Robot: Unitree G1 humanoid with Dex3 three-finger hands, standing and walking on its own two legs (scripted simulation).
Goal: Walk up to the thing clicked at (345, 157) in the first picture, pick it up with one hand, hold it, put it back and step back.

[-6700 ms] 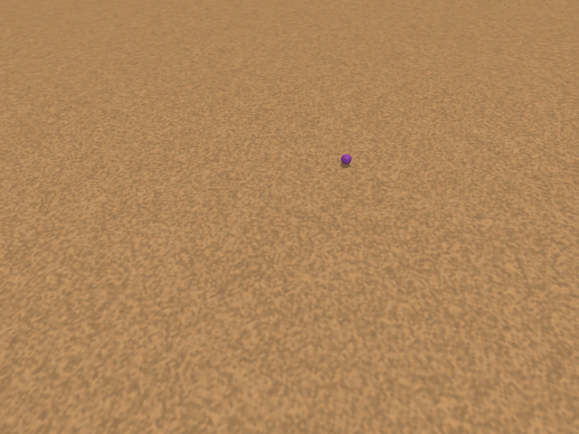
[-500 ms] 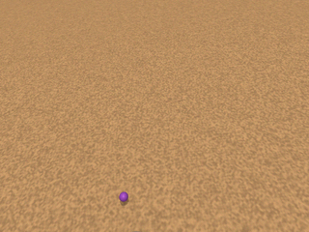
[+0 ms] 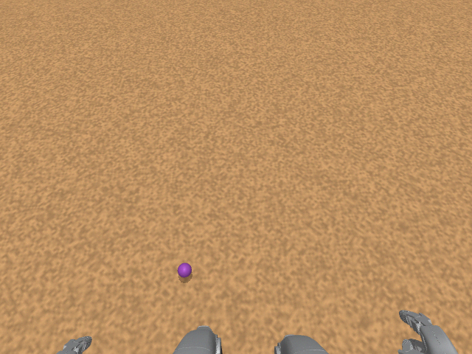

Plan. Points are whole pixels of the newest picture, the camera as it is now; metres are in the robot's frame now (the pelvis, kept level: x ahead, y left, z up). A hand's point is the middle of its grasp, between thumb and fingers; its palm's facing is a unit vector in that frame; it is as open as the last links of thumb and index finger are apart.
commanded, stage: walk up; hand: left
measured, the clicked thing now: (184, 270) +0.45 +0.25 -0.72
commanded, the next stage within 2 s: none
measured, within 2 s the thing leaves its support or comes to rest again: neither
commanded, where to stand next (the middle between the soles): +0.08 +0.00 m, yaw +3 degrees
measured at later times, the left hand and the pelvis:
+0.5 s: hand out of the picture +0.08 +0.25 -0.13, palm faces +0.01 -0.94 -0.34, open 7.4 cm; pelvis -0.01 -0.01 +0.02, yaw +1 degrees
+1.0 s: hand out of the picture +0.13 +0.29 -0.13, palm faces +0.02 -0.94 -0.34, open 7.4 cm; pelvis +0.07 +0.01 +0.02, yaw +3 degrees
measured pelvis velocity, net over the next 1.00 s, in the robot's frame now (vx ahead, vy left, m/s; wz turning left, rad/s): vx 0.07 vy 0.01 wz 0.05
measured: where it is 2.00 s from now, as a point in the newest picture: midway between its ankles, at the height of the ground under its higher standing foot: outside the picture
